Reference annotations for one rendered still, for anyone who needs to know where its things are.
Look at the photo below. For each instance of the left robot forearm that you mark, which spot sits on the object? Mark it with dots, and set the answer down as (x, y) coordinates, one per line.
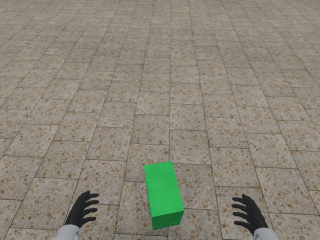
(68, 232)

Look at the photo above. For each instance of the robot right hand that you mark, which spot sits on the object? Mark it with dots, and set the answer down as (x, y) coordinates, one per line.
(254, 216)

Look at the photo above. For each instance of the carton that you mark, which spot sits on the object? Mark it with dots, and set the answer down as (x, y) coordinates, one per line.
(165, 202)

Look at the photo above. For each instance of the robot left hand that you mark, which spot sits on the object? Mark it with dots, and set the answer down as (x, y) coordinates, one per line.
(77, 212)

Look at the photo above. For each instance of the right robot forearm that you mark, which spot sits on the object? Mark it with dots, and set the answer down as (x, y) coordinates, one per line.
(265, 234)

